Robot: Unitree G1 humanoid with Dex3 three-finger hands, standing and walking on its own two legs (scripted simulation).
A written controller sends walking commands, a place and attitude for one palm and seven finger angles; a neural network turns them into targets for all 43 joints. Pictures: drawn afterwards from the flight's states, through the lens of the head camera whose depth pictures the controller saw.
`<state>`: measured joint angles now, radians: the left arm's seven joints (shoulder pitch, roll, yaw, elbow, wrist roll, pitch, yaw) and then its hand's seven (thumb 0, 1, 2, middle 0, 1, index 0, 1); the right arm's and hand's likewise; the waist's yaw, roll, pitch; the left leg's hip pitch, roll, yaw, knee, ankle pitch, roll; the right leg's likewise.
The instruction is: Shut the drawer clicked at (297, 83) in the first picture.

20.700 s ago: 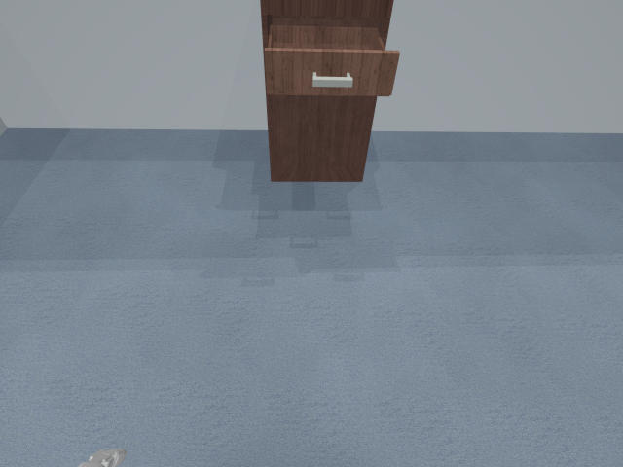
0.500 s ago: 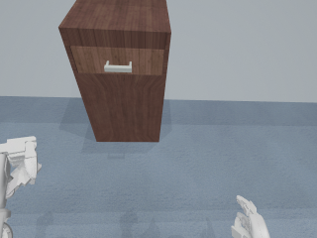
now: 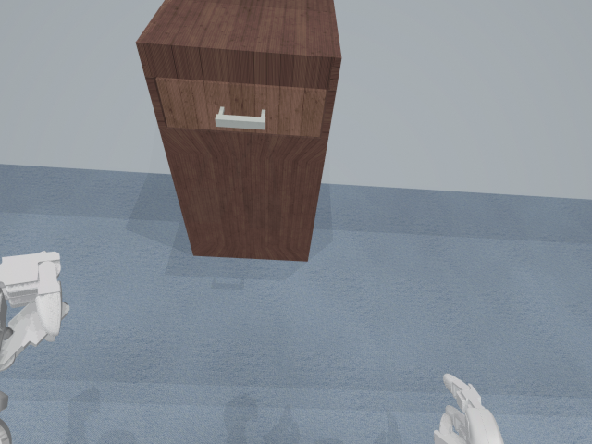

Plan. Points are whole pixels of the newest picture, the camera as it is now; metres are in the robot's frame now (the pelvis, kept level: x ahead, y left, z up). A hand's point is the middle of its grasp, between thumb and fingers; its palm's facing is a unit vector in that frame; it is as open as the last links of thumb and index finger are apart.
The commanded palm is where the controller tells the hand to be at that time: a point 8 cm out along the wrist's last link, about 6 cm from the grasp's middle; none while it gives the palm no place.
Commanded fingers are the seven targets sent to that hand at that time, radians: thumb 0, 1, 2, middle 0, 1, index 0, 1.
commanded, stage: stop stepping back and stand still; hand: left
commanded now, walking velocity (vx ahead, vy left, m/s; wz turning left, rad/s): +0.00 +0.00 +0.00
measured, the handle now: (241, 117) +0.85 +0.18 -0.07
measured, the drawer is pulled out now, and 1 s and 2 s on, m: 0.00 0.00 0.00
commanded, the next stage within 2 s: let the arm hang, fingers relaxed in 0.08 s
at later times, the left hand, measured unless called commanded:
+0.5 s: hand out of the picture +0.04 +0.21 -0.17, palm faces +0.04 -0.97 -0.22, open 3.2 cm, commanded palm none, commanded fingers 0.00 0.90 0.90 -0.72 -0.86 -0.72 -0.86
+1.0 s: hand out of the picture -0.03 +0.20 -0.16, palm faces +0.04 -0.98 -0.21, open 7.1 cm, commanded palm none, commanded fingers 0.00 0.90 0.90 -0.20 -0.30 -0.20 -0.30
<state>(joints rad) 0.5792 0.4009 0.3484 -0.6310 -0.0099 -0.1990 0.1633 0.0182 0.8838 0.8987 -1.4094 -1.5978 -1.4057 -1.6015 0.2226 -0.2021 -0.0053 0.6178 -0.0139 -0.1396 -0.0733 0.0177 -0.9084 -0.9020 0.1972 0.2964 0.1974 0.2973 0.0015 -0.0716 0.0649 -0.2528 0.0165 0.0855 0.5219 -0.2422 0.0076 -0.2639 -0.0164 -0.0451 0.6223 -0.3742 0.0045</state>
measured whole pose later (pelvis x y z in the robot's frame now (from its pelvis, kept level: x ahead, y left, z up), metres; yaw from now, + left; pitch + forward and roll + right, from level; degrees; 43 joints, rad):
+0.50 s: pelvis -0.01 +0.01 +0.00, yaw +2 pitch -1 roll -1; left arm 0.30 0.22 0.03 0.81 0.03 0.05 0.04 0.01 0.90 0.90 -1.07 -1.33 -1.06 -1.26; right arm 0.23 -0.20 0.01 0.90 -0.03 0.03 0.00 0.01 -0.91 -0.90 0.20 0.30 0.20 0.30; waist -0.01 -0.05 0.06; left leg -0.30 0.01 0.04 0.55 -0.23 0.02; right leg -0.25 -0.01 -0.08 0.54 -0.26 -0.01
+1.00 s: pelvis -0.01 +0.03 +0.01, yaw +1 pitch -2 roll +0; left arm 0.30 0.14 0.00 1.12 0.02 0.01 0.03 0.00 0.90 0.90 -0.25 -0.36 -0.24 -0.36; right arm 0.30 -0.12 0.00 1.10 -0.02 0.02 -0.03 0.01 -0.92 -0.90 0.20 0.30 0.20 0.30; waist 0.00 0.02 0.04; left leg -0.22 -0.01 0.07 0.42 -0.17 0.04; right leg -0.20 -0.03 -0.05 0.43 -0.20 0.00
